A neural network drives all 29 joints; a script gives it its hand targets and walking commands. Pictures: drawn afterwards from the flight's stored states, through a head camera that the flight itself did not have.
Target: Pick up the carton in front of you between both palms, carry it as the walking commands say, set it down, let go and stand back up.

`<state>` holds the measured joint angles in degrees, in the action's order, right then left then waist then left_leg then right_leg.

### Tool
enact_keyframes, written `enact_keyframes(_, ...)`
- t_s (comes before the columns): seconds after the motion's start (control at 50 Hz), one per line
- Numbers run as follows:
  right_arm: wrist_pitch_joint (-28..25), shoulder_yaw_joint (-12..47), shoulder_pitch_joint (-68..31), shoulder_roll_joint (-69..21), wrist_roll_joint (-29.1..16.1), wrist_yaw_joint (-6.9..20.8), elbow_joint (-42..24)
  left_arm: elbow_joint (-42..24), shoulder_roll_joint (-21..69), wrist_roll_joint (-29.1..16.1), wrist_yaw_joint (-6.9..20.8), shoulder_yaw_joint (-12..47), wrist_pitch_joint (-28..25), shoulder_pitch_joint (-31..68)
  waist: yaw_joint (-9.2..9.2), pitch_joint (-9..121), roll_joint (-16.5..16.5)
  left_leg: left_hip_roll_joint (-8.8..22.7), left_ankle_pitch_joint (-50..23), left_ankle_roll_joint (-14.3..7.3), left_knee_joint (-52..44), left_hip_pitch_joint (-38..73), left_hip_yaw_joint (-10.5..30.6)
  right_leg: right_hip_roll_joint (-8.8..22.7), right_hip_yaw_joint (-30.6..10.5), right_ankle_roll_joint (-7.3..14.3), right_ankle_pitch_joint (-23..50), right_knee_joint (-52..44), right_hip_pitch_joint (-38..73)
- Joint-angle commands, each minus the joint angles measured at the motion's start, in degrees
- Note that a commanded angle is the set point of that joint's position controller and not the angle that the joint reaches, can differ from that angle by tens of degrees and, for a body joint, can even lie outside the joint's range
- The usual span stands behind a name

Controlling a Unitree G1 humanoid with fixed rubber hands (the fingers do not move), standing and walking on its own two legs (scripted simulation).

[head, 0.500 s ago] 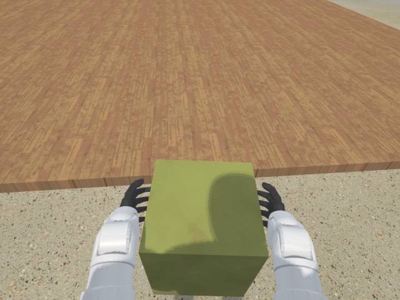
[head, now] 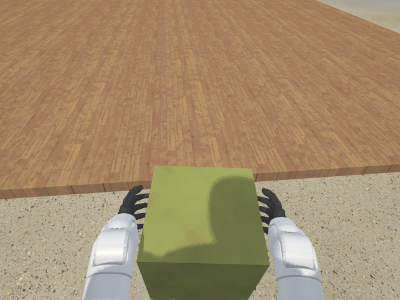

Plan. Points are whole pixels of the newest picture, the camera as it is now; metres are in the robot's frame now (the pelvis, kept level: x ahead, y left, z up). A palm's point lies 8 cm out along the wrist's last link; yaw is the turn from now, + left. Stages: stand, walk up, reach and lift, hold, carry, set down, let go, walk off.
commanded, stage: carry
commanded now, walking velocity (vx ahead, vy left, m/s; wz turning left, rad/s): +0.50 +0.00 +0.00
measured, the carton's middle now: (200, 237) +0.28 +0.00 -0.02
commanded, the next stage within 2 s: none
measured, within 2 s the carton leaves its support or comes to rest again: neither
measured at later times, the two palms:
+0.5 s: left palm (147, 158) +0.42 +0.13 +0.09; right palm (275, 169) +0.40 -0.17 +0.08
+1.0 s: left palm (182, 84) +0.72 +0.07 +0.13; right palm (274, 88) +0.73 -0.23 +0.12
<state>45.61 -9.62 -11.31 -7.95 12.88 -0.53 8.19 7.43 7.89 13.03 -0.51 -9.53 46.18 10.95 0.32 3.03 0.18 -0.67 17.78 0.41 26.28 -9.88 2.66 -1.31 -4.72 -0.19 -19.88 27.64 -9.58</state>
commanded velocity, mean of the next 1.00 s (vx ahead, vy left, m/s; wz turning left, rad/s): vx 0.50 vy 0.00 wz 0.00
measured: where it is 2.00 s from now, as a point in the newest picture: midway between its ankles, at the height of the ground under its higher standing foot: (213, 177)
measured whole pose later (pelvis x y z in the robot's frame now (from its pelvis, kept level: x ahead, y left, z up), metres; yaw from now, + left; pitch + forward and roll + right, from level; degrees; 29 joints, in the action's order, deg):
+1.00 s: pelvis +0.47 -0.08 +0.00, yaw +0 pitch +5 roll +1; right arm 69.7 -3.6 -4.4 -7.2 1.0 -9.2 -35.9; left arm -35.1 7.3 -0.3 -8.8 -4.2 69.0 4.0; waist 2.2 4.5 -0.6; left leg 6.6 10.4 -1.1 55.0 -36.4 -4.3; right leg 1.3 14.0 4.4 -12.2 19.3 -12.4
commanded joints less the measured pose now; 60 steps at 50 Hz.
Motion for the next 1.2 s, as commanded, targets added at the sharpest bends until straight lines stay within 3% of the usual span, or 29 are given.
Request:
enact_keyframes(0.0,-0.1,38.1,-33.3,-52.8,-18.7,11.2,-12.4,-12.1,54.1,-19.4,11.3,39.9,-0.5,35.6,-0.75,13.3,-8.4,11.2,15.9,-4.7,-10.8,4.1,10.5,0.5,6.3,0.0,-1.1,5.1,-10.6)
enact_keyframes(0.06,3.9,40.9,-29.9,-51.7,-19.6,8.7,-17.6,-18.0,52.8,-22.8,10.2,43.0,3.2,33.5,-0.66,15.8,-5.5,11.1,20.2,-5.8,-9.4,-2.9,8.7,0.5,8.0,0.9,-3.8,-2.2,-2.7)
enact_keyframes(0.08,5.4,41.9,-30.2,-51.3,-20.2,7.9,-20.6,-19.6,52.2,-23.1,9.7,43.2,4.7,32.5,-0.31,15.3,-2.2,8.7,21.0,-4.4,-5.5,-8.3,4.7,2.9,4.0,1.6,-8.2,-6.4,1.0)
enact_keyframes(0.12,8.5,43.7,-30.1,-50.5,-21.3,6.9,-24.4,-20.4,50.2,-22.6,8.1,42.0,7.7,27.4,1.34,9.9,15.7,0.7,11.0,0.4,15.5,-26.3,-7.6,18.2,-20.2,7.6,-19.8,-18.7,9.3)
enact_keyframes(0.14,10.1,44.2,-29.2,-49.3,-22.3,6.5,-26.2,-22.1,49.2,-22.4,7.0,41.5,9.1,25.0,1.76,7.3,14.4,2.5,10.1,0.5,15.1,-30.8,-7.1,21.6,-23.4,10.7,-12.2,-18.2,11.0)
enact_keyframes(0.18,12.8,44.9,-25.4,-47.9,-24.2,5.6,-28.6,-27.5,47.9,-22.2,4.9,41.7,11.7,22.1,1.22,9.0,8.2,2.8,10.8,0.0,13.2,-31.0,-7.1,19.6,-19.0,11.2,6.7,-14.7,14.1)
enact_keyframes(0.22,15.1,44.3,-19.5,-47.1,-24.8,4.0,-30.8,-32.8,47.2,-23.5,3.2,42.9,14.3,20.7,1.00,14.3,8.2,0.4,5.9,0.0,8.3,-26.5,-11.2,16.3,-9.8,9.4,22.1,-10.3,17.4)
enact_keyframes(0.26,17.1,44.1,-15.8,-46.8,-25.2,2.4,-34.4,-36.2,46.3,-24.2,1.9,43.1,16.5,17.3,0.79,16.6,9.3,-1.3,0.4,0.1,1.4,-17.8,-14.4,13.9,-3.8,7.5,22.5,-7.2,14.5)
enact_keyframes(0.3,18.8,43.7,-13.3,-46.4,-25.4,0.9,-37.8,-38.1,45.3,-24.6,0.7,42.8,18.3,12.7,0.30,18.4,6.2,-0.9,-7.3,-0.5,-6.3,4.5,-14.7,10.8,3.8,4.7,16.7,-0.6,-0.5)
enact_keyframes(0.32,19.6,43.0,-11.1,-45.7,-25.2,0.2,-38.6,-39.6,44.5,-24.9,0.3,42.5,19.1,12.3,-0.65,20.5,1.8,4.0,-5.8,-2.4,-6.6,18.1,-9.5,9.1,7.1,2.8,12.3,6.8,-11.7)
enact_keyframes(0.34,20.2,41.6,-8.8,-44.1,-24.4,-0.5,-39.3,-41.8,44.2,-25.5,0.0,42.6,20.1,12.5,-1.62,19.8,-11.0,17.8,6.0,-7.1,-11.9,25.5,11.0,5.5,11.3,0.4,-0.3,20.5,-25.7)
enact_keyframes(0.36,20.7,40.3,-7.4,-43.9,-23.7,-1.2,-39.4,-43.4,43.2,-26.5,-0.4,43.0,21.2,13.7,-2.15,15.8,-17.0,26.9,-0.1,-13.1,-14.3,28.6,26.4,1.8,11.2,0.1,-11.5,28.1,-38.6)
enact_keyframes(0.38,21.1,39.2,-9.3,-43.5,-23.5,-2.1,-39.9,-44.3,42.6,-27.4,-0.8,43.7,21.8,16.2,-2.32,14.0,-11.0,29.1,-4.3,-16.2,-13.5,25.5,27.8,5.7,6.4,1.6,-12.0,32.2,-40.6)
enact_keyframes(0.4,21.5,39.2,-12.0,-43.2,-24.1,-2.9,-42.7,-45.0,42.9,-28.4,-1.1,43.8,21.9,17.6,-2.20,12.6,-6.2,27.1,-6.1,-15.7,-13.4,22.4,23.3,7.3,5.9,1.7,-10.4,34.6,-41.9)
enact_keyframes(0.44,22.1,40.5,-14.9,-43.2,-25.9,-3.9,-44.6,-42.9,43.1,-27.9,-1.9,41.6,22.2,15.2,-1.88,12.4,-2.8,23.5,-1.0,-12.1,-17.3,16.7,14.5,9.3,6.2,1.1,-4.0,29.4,-37.4)
enact_keyframes(0.52,22.3,41.8,-15.0,-41.2,-27.7,-4.2,-45.3,-41.1,42.1,-25.0,-4.3,38.5,21.5,10.7,-1.39,10.0,-6.2,16.9,-5.0,-8.1,-18.7,9.7,-1.1,6.9,12.0,-0.3,6.5,14.5,-27.8)
enact_keyframes(0.62,22.8,40.7,-9.6,-37.6,-27.0,-4.9,-43.5,-41.9,38.1,-23.4,-6.2,37.5,22.0,8.0,-1.36,6.9,-9.1,15.2,-11.4,-5.6,-16.1,5.1,-8.3,4.4,17.4,0.0,16.0,3.3,-16.2)
enact_keyframes(0.68,23.1,41.1,-8.8,-37.2,-26.3,-4.8,-43.9,-41.9,37.8,-24.1,-5.6,38.2,22.0,6.6,0.45,13.1,-4.7,10.5,-25.3,-2.0,5.5,0.1,-16.0,0.6,21.5,1.2,9.2,-0.5,4.7)
enact_keyframes(0.7,23.1,41.3,-9.3,-36.4,-26.4,-4.6,-45.0,-42.5,37.7,-24.3,-5.3,38.7,22.0,6.5,1.62,16.6,1.3,8.1,-17.7,0.0,18.9,-8.8,-15.7,8.7,9.1,2.8,0.9,-3.3,14.9)
enact_keyframes(0.72,23.4,41.8,-10.2,-36.6,-26.8,-4.4,-46.7,-43.4,36.8,-24.9,-5.0,39.3,21.9,7.7,1.24,19.3,16.4,2.1,1.2,2.5,36.6,-22.7,-14.5,24.9,-20.2,9.1,-9.2,-12.5,22.3)
enact_keyframes(0.74,23.4,42.8,-11.3,-37.5,-27.2,-3.9,-47.7,-44.3,39.1,-26.6,-4.4,40.2,21.6,9.0,1.40,18.6,15.0,2.1,9.1,0.4,46.0,-31.1,-7.9,27.3,-27.3,13.5,-2.7,-16.4,23.4)
enact_keyframes(0.76,22.9,43.5,-12.2,-39.5,-27.9,-3.2,-48.6,-47.5,41.2,-28.0,-3.6,41.8,21.3,11.0,0.91,18.6,9.6,5.3,8.1,-1.4,48.8,-31.8,-3.9,25.9,-21.1,11.6,3.1,-15.0,20.3)
enact_keyframes(0.8,22.1,43.8,-14.7,-43.7,-28.6,-2.2,-50.4,-51.5,45.2,-30.1,-2.3,44.2,20.5,15.7,0.45,18.3,3.2,8.9,0.9,-2.5,45.8,-29.3,-1.9,22.6,-11.9,9.8,7.4,-14.9,13.1)
enact_keyframes(0.82,21.7,44.1,-14.7,-44.4,-28.3,-2.0,-50.2,-52.2,45.5,-30.5,-1.8,44.8,20.3,16.9,0.10,18.2,2.8,9.7,-2.1,-2.4,42.5,-27.6,-1.9,21.0,-6.8,8.0,6.9,-15.7,10.7)
enact_keyframes(0.86,21.3,44.1,-15.7,-43.2,-27.5,-2.0,-50.8,-52.9,44.4,-31.0,-1.4,45.6,20.2,18.9,0.18,18.4,4.6,8.7,-3.9,-2.2,37.4,-26.1,-4.2,19.4,-1.0,7.4,7.3,-16.5,8.3)
enact_keyframes(0.96,22.7,41.1,-21.6,-33.7,-26.2,-4.6,-48.5,-48.5,33.7,-30.5,-2.9,42.0,22.1,23.4,2.14,13.6,5.6,7.6,-11.1,-1.3,23.7,-32.4,-7.2,17.0,4.8,9.4,10.3,-18.0,11.3)
enact_keyframes(1.1,25.4,30.8,-33.3,-23.4,-22.8,-10.0,-33.3,-32.9,23.4,-25.9,-8.7,32.1,24.8,34.3,3.35,7.2,6.7,4.7,-15.0,-2.9,10.9,-29.9,-12.1,14.2,10.6,9.5,21.6,-13.4,10.6)
enact_keyframes(1.14,25.4,28.4,-37.5,-23.9,-22.7,-10.5,-30.4,-30.1,24.4,-25.8,-9.7,30.2,24.6,38.9,2.85,6.8,8.2,3.6,-14.3,-4.3,8.0,-26.7,-12.3,14.2,11.4,8.7,25.6,-10.5,10.9)
enact_keyframes(1.18,24.9,26.4,-41.0,-24.8,-22.7,-10.6,-27.8,-27.8,26.8,-25.9,-10.1,29.2,24.0,43.6,-0.66,11.8,7.0,0.5,-11.8,-5.9,5.6,-13.8,-14.2,13.1,14.1,6.7,37.5,0.9,9.3)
